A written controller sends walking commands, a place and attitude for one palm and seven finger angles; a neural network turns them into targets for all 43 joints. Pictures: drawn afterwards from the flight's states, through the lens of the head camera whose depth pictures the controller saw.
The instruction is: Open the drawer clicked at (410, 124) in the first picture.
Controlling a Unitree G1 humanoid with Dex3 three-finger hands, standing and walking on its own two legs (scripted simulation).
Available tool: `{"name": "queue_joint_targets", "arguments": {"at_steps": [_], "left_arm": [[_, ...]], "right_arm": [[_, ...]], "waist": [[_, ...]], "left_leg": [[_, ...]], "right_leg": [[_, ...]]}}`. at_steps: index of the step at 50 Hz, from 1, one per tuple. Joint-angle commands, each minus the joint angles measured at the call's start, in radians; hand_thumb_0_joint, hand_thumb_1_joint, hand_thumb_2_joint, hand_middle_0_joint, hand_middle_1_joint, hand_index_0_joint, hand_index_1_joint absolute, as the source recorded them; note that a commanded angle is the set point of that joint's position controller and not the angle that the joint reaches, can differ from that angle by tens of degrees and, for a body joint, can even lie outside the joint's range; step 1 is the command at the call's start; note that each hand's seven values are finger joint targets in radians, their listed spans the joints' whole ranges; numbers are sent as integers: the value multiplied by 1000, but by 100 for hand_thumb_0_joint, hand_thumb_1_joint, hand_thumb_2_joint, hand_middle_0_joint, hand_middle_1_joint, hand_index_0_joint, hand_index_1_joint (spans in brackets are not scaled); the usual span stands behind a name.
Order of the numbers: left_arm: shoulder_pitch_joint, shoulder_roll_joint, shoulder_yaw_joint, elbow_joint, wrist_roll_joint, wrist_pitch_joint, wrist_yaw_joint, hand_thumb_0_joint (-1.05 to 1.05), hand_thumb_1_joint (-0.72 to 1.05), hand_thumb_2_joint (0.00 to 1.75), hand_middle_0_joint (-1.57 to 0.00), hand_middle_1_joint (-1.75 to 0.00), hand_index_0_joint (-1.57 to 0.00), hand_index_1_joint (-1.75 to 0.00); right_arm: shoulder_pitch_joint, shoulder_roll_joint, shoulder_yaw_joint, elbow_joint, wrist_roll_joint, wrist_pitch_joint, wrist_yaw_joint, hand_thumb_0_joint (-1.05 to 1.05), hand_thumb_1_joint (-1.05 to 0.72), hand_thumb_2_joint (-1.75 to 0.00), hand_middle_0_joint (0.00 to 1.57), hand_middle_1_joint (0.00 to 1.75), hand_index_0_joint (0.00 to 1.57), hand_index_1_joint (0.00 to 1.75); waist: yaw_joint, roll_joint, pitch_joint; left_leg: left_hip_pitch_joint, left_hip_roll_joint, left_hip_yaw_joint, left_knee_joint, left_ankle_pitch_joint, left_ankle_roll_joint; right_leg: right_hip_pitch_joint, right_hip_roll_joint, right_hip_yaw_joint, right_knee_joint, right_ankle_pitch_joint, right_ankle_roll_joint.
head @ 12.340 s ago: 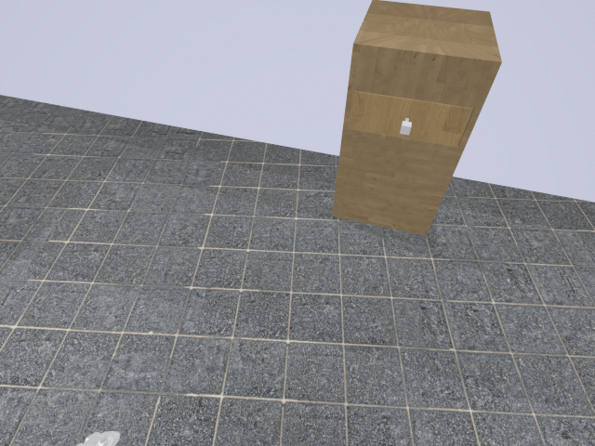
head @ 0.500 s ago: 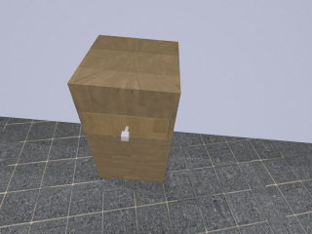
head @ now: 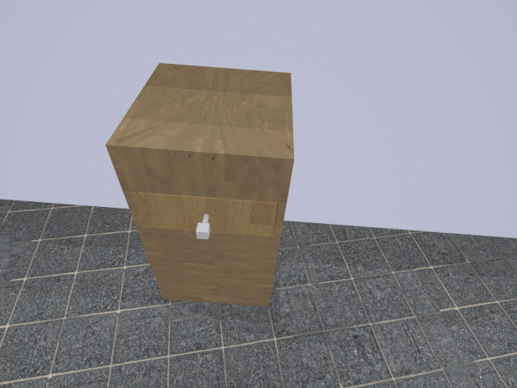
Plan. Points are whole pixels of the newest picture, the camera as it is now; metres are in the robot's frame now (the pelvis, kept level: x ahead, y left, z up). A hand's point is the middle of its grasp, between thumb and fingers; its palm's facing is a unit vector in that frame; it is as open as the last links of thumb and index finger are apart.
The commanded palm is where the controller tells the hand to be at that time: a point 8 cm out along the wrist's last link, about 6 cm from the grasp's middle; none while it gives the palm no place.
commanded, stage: shuffle to correct the standing spot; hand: left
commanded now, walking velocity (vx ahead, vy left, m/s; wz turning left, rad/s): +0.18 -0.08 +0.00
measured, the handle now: (204, 225) +0.57 +0.17 -0.21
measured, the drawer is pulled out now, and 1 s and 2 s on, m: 0.00 0.00 0.00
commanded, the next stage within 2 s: come to a stop and stand still in 0.10 s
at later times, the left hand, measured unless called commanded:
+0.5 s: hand out of the picture +0.01 +0.14 -0.19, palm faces +0.08 -0.99 -0.08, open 7.4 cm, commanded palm none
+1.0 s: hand out of the picture +0.02 +0.15 -0.18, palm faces +0.01 -0.99 -0.17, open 7.3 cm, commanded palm none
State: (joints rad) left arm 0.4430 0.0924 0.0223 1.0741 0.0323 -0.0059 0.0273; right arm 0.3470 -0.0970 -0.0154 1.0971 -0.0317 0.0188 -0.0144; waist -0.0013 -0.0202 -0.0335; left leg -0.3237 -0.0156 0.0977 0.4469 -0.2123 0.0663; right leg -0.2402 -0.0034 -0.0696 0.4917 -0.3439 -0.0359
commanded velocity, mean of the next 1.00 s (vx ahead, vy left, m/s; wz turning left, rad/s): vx -0.01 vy -0.02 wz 0.00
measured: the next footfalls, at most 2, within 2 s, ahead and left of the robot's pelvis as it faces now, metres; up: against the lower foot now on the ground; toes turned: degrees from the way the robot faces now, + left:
none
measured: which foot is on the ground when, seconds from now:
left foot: down 0.00-1.00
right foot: down 0.00-1.00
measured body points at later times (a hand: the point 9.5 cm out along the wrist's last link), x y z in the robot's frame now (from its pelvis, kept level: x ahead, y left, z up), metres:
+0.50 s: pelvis +0.05 +0.01 +0.00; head +0.06 +0.04 +0.45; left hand +0.01 +0.19 -0.18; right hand +0.06 -0.22 -0.15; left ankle +0.06 +0.09 -0.74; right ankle +0.01 -0.11 -0.74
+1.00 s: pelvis +0.02 -0.01 +0.00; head +0.02 -0.01 +0.45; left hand +0.02 +0.20 -0.16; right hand +0.02 -0.23 -0.16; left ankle +0.06 +0.09 -0.74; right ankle +0.01 -0.11 -0.74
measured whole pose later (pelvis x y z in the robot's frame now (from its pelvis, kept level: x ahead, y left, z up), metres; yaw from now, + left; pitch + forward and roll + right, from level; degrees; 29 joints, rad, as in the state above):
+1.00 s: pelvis +0.02 -0.01 +0.00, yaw -1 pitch -2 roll +0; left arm 0.32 0.13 -0.01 1.09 0.01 -0.02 0.04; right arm 0.28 -0.14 0.01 1.13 -0.02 0.01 -0.02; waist -0.01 -0.01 0.02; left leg -0.21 0.02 0.11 0.41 -0.17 0.03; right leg -0.14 0.01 -0.05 0.42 -0.25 -0.02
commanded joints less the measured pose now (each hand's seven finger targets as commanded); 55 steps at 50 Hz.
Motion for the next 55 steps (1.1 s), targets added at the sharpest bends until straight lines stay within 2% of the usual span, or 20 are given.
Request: {"name": "queue_joint_targets", "arguments": {"at_steps": [1, 3, 5, 6, 7, 8, 9, 10, 12, 14, 15, 16, 17, 19, 22, 28, 31, 38, 49, 55], "left_arm": [[190, 26, 24, 2, 2, 8, -13, 0, 90, 90, -20, -30, -20, -30], [206, 35, 28, 4, 3, 6, -13, 0, 90, 90, -20, -30, -20, -30], [200, 73, 38, 2, 1, -1, -7, 0, 90, 90, -20, -30, -20, -30], [181, 109, 49, 4, -2, -6, 1, 0, 90, 90, -20, -30, -20, -30], [128, 119, 50, -12, -6, -16, 8, 0, 90, 90, -20, -30, -20, -30], [71, 117, 48, -24, -6, -24, 16, 0, 90, 90, -20, -30, -20, -30], [39, 103, 39, -33, 0, -39, 16, 0, 90, 90, -20, -30, -20, -30], [39, 103, 34, -29, 4, -45, 14, 0, 90, 90, -20, -30, -20, -30], [62, 98, 31, -12, 4, -40, 12, 0, 90, 90, -20, -30, -20, -30], [68, 81, 21, 3, -3, -31, 10, 0, 90, 90, -20, -30, -20, -30], [84, 58, 14, 10, -10, -29, 7, 0, 90, 90, -20, -30, -20, -30], [124, 32, 5, 14, -14, -28, 5, 0, 90, 90, -20, -30, -20, -30], [140, 17, 1, 22, -15, -31, 9, 0, 90, 90, -20, -30, -20, -30], [104, 33, -3, 39, -16, -17, 16, 0, 90, 90, -20, -30, -20, -30], [64, 60, -4, 29, -16, -10, 14, 0, 90, 90, -20, -30, -20, -30], [-9, 87, 12, -32, -12, 8, 14, 0, 90, 90, -20, -30, -20, -30], [-23, 89, 14, -37, -12, 14, 7, 0, 90, 90, -20, -30, -20, -30], [-56, 113, 1, -34, -16, -7, 7, 0, 90, 90, -20, -30, -20, -30], [-35, 113, -16, -5, -20, -17, 9, 0, 90, 90, -20, -30, -20, -30], [-1, 90, -16, 5, -21, -21, 10, 0, 90, 90, -20, -30, -20, -30]], "right_arm": [[-1, -139, -44, -56, 0, -18, -14, 0, -90, -90, 20, 30, 20, 30], [-14, -127, -46, -64, 1, -18, -11, 0, -90, -90, 20, 30, 20, 30], [-27, -78, -38, -85, 2, -15, -7, 0, -90, -90, 20, 30, 20, 30], [-20, -50, -35, -94, 2, -14, -2, 0, -90, -90, 20, 30, 20, 30], [-33, -60, -38, -101, 1, -16, 4, 0, -90, -90, 20, 30, 20, 30], [-11, -65, -43, -103, 5, -18, 8, 0, -90, -90, 20, 30, 20, 30], [0, -49, -36, -102, 9, -34, 18, 0, -90, -90, 20, 30, 20, 30], [6, -40, -30, -100, 9, -40, 23, 0, -90, -90, 20, 30, 20, 30], [-10, -21, -15, -102, 13, -48, 16, 0, -90, -90, 20, 30, 20, 30], [46, -8, 6, -67, 17, -60, -2, 0, -90, -90, 20, 30, 20, 30], [82, -34, 9, -44, 18, -69, -11, 0, -90, -90, 20, 30, 20, 30], [94, -94, 3, -38, 14, -76, -19, 0, -90, -90, 20, 30, 20, 30], [78, -132, -3, -42, 13, -70, -25, 0, -90, -90, 20, 30, 20, 30], [25, -120, 6, -35, 21, -62, -35, 0, -90, -90, 20, 30, 20, 30], [2, -113, 6, -35, 23, -54, -41, 0, -90, -90, 20, 30, 20, 30], [-3, -156, -17, -45, 20, -44, -43, 0, -90, -90, 20, 30, 20, 30], [-25, -164, -22, -54, 16, -38, -41, 0, -90, -90, 20, 30, 20, 30], [-50, -132, -5, -39, 16, -33, -16, 0, -90, -90, 20, 30, 20, 30], [-13, -117, 17, 6, 16, -24, -8, 0, -90, -90, 20, 30, 20, 30], [21, -103, 16, 11, 15, -25, -11, 0, -90, -90, 20, 30, 20, 30]], "waist": [[41, 90, 114], [48, 24, 132], [44, -140, 181], [29, -224, 158], [18, -191, 154], [-12, -127, 143], [-24, -85, 168], [-22, -65, 160], [-4, -78, 182], [-16, -48, 155], [-12, 31, 121], [5, 141, 83], [24, 154, 48], [29, 143, 83], [19, 71, 93], [11, 73, 26], [17, 83, 27], [7, -28, 40], [-2, 10, 158], [-5, 22, 147]], "left_leg": [[-131, 180, -210, -263, -499, 9], [-158, 144, -167, -191, -474, 0], [-210, 39, -65, 80, -337, -25], [-212, -8, 11, 310, -193, -34], [-248, 11, -30, 494, -183, -21], [-265, 41, -65, 594, -189, -15], [-272, 63, -55, 551, -188, -13], [-232, 66, -37, 470, -180, -15], [-123, 58, -15, 255, -161, -24], [66, 34, 0, 9, -20, -42], [152, 68, -43, -66, 62, -43], [211, 181, -164, -64, 245, -9], [193, 263, -212, -57, 380, 32], [124, 244, -196, -72, 475, 47], [153, 186, -136, -60, 461, 11], [203, 217, -151, -66, 511, 27], [156, 229, -162, -92, 379, 39], [124, 148, -112, -92, 83, -17], [107, 126, -110, -143, -64, -39], [110, 120, -107, -129, -70, -40]], "right_leg": [[44, 9, -20, -15, -93, -22], [51, -20, 34, -84, -155, -35], [-12, -141, 272, -258, -367, -99], [-20, -251, 409, -377, -471, -147], [-26, -302, 466, -417, -402, -181], [-46, -328, 450, -417, -363, -195], [-39, -287, 370, -381, -273, -178], [-39, -251, 290, -354, -190, -159], [-52, -213, 217, -293, -16, -143], [-76, -161, 156, -175, 126, -104], [-71, -114, 119, -95, 194, -70], [-106, -70, 85, -43, 174, -32], [-64, -58, 55, -59, 98, -7], [27, -63, 37, -78, 144, 23], [42, -87, 65, -95, 273, 25], [30, -71, 51, -37, 224, 29], [35, -65, 52, -29, 170, 24], [53, -102, 116, -122, 231, 0], [-33, -97, 136, -213, 50, -5], [-49, -91, 140, -219, 25, -10]]}}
